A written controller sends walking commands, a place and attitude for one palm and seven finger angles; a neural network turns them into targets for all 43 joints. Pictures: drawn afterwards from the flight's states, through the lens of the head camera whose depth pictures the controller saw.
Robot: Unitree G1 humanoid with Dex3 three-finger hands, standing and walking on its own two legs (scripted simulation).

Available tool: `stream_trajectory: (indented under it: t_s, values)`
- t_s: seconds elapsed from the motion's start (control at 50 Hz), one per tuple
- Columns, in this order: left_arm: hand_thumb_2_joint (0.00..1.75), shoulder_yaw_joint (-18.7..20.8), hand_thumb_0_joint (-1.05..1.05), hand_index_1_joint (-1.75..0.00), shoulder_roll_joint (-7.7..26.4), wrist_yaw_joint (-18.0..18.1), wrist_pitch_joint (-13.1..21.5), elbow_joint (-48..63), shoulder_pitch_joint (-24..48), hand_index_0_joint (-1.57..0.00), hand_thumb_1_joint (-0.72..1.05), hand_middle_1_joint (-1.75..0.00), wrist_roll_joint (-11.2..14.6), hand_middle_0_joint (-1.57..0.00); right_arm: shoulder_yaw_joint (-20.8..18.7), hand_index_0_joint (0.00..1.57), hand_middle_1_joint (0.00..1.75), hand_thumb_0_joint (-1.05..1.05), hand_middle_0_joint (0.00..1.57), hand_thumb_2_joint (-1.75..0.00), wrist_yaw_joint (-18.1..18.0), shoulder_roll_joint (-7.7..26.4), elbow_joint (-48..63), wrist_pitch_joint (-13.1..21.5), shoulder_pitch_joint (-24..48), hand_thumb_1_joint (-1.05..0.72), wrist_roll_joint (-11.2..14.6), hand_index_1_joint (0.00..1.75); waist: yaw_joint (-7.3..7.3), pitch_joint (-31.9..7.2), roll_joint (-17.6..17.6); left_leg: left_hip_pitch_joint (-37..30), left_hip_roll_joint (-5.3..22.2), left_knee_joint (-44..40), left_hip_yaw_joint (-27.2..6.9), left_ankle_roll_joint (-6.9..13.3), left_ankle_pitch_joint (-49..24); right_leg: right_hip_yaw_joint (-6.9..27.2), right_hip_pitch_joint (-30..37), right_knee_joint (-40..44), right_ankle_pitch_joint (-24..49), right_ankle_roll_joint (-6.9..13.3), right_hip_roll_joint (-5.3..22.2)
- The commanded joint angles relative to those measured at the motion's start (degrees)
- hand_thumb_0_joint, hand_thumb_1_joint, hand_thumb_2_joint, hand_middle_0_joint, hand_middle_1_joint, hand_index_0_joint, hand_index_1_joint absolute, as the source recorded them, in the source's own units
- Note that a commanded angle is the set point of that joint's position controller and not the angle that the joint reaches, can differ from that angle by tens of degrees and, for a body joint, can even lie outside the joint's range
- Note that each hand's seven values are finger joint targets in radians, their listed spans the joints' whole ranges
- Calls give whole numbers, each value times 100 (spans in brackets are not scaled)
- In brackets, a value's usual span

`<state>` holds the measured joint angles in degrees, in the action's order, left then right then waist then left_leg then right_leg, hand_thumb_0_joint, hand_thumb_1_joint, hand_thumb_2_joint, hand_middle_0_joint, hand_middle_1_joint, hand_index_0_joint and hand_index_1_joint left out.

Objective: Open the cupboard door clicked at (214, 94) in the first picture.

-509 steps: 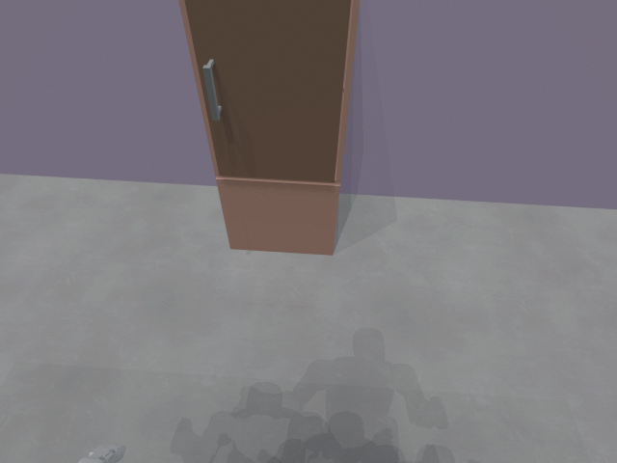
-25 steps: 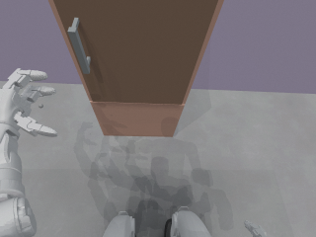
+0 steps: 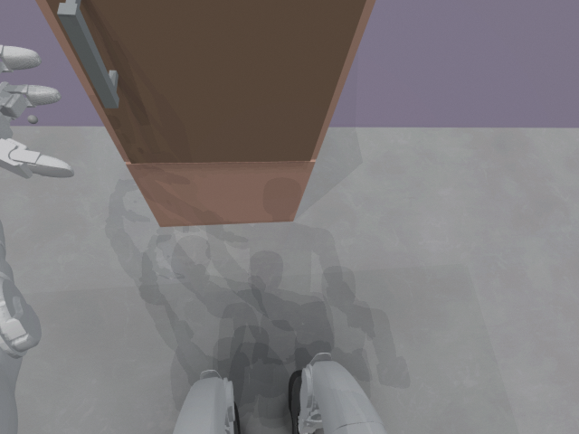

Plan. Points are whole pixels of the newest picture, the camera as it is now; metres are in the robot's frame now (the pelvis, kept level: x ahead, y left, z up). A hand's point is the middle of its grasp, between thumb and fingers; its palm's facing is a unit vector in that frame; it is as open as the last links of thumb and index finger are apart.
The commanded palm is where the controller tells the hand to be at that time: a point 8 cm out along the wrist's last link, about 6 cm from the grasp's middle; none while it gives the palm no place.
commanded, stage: move the hooked fingers beside the handle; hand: left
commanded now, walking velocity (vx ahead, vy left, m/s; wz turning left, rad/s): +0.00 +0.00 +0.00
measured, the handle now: (95, 51) +0.61 +0.22 +0.06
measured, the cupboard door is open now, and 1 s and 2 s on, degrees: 0 0 0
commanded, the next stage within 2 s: slide the fingers in behind the handle in 1.32 s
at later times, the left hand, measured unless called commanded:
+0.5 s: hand (33, 75) +0.57 +0.29 +0.06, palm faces +0.01 -1.00 -0.04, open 14.0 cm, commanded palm +0.55 +0.31 +0.06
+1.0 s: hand (37, 87) +0.54 +0.28 +0.07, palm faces +0.00 -1.00 -0.01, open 14.0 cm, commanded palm +0.54 +0.31 +0.06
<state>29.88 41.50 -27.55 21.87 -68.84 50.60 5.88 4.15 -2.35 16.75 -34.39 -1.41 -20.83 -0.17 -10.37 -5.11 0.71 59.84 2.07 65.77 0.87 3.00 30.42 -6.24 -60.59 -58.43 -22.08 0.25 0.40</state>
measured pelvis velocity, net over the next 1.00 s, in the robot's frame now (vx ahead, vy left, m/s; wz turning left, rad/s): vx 0.02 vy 0.01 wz -0.02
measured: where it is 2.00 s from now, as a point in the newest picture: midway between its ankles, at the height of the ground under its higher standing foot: outside the picture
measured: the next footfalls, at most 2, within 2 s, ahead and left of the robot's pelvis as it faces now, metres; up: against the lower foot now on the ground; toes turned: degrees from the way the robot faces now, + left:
none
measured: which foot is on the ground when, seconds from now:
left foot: down 0.00-1.00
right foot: down 0.00-1.00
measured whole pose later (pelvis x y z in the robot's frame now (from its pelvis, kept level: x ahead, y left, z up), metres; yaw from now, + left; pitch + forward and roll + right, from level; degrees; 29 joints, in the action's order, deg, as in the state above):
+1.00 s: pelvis +0.02 +0.01 +0.00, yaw -1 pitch +27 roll -7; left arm 30.5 44.6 -26.5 19.0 -69.2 54.9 4.0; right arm 4.8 0.2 15.7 -32.3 -7.2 -22.7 -1.3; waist -12.8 -5.7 1.7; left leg 61.4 2.9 65.3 -0.2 3.5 31.6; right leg -6.9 -60.9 -55.3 -21.8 -0.5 -0.9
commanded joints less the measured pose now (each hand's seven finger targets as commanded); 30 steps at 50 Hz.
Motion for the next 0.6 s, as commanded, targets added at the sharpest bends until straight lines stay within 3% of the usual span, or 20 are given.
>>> stream_trajectory:
  t_s: [0.0,0.02,0.06,0.14,0.16,0.18,0.2,0.22,0.28,0.34,0.42,0.44,0.46,0.5,0.54,0.58]
  values:
    - [30,160,0,-120,1849,17,415,1066,2703,-30,-50,-120,133,-30,-419,20,30,0,20,-90,-58,1194,173,-22,-1068,-90,-63,30,-180,-2917,1188,-2145,60,-736,-713,-286,-2914,305,941,312,1073,103,-264]
    - [30,360,0,-120,2114,17,383,945,2714,-30,-50,-120,139,-30,-409,20,30,0,20,-90,-68,1231,167,-50,-1101,-90,-61,30,-172,-2943,1034,-1965,60,-703,-689,-247,-2847,327,1107,319,1145,84,-267]
    - [30,473,0,-120,2366,-12,283,842,2725,-30,-50,-120,110,-30,-375,20,30,0,20,-90,-70,1249,223,-100,-1124,-90,-56,30,-147,-3089,1147,-1752,27,-663,-628,-199,-2796,378,1309,300,1273,81,-261]
    - [30,280,0,-120,2505,-23,89,647,2979,-30,-50,-120,-163,-30,-297,20,30,0,20,-90,-47,1233,241,-213,-1232,-90,-74,30,-236,-2971,1477,-1712,49,-590,-641,-197,-2897,341,1049,242,1275,80,-274]
    - [30,326,0,-120,2582,-7,43,571,2993,-30,-50,-120,-187,-30,-289,20,30,0,20,-90,-38,1241,249,-240,-1261,-90,-83,30,-279,-2923,1399,-1652,60,-546,-636,-174,-2880,341,1024,248,1291,74,-285]
    - [30,389,0,-120,2776,11,49,695,3149,-30,-50,-120,-233,-30,-277,20,30,0,20,-90,-44,1259,262,-265,-1278,-90,-95,30,-287,-3008,1438,-1618,63,-515,-645,-172,-2915,350,1062,225,1334,70,-280]
    - [30,396,0,-120,2766,4,65,704,3225,-30,-50,-120,-208,-30,-276,20,30,0,20,-90,-45,1249,281,-284,-1327,-90,-94,30,-317,-3102,1449,-1705,67,-494,-684,-181,-3082,323,1051,186,1434,96,-302]
    - [30,521,0,-120,2917,-7,81,840,3340,-30,-50,-120,-191,-30,-284,20,30,0,20,-90,-36,1275,274,-297,-1379,-90,-103,30,-332,-3393,1504,-1812,90,-449,-682,-183,-3216,344,1115,176,1536,77,-314]
    - [30,626,0,-120,3094,-59,43,697,3450,-30,-50,-120,-187,-30,-263,20,30,0,20,-90,-19,1277,251,-336,-1425,-90,-113,30,-383,-3436,1510,-1686,102,-373,-688,-166,-3245,341,1179,156,1633,72,-328]
    - [30,474,0,-120,3097,-95,-93,527,3587,-30,-50,-120,-319,-30,-222,20,30,0,20,-90,7,1277,209,-405,-1511,-90,-120,30,-462,-3250,1755,-1806,126,-350,-726,-184,-3376,289,881,172,1558,79,-339]
    - [30,500,0,-120,3027,-190,-228,654,2863,-30,-50,-120,-359,-30,-249,20,30,0,20,-90,64,1271,314,-514,-1632,-90,-132,30,-265,-3477,1951,-2290,187,-432,-802,-273,-4207,214,877,181,1776,89,-359]
    - [30,406,0,-120,2817,-216,-228,822,2841,-30,-50,-120,-297,-30,-280,20,30,0,20,-90,90,1254,311,-537,-1648,-90,-141,30,-279,-3522,2029,-2500,213,-448,-837,-311,-4413,187,773,210,1782,81,-362]
    - [30,410,0,-120,2721,-235,-207,1023,2842,-30,-50,-120,-222,-30,-314,20,30,0,20,-90,105,1255,303,-557,-1658,-90,-146,30,-282,-3564,2006,-2674,237,-453,-861,-328,-4564,176,732,252,1804,78,-370]
    - [30,656,0,-120,2842,-257,-162,1132,2695,-30,-50,-120,-72,-30,-343,20,30,0,20,-90,123,1269,325,-568,-1655,-90,-147,30,-250,-3604,1815,-2587,236,-437,-847,-295,-4585,183,863,245,1925,101,-401]
    - [30,587,0,-120,2654,-229,-131,1226,2966,-30,-50,-120,35,-30,-354,20,30,0,20,-90,134,1244,277,-567,-1634,-90,-138,30,-353,-3469,1637,-2496,226,-487,-832,-267,-4302,184,893,313,1855,72,-418]
    - [30,707,0,-120,2789,-144,-59,1360,3025,-30,-50,-120,0,-30,-370,20,30,0,20,-90,153,1240,255,-550,-1631,-90,-145,30,-315,-3450,1715,-2473,208,-504,-795,-258,-4176,210,956,337,1805,78,-423]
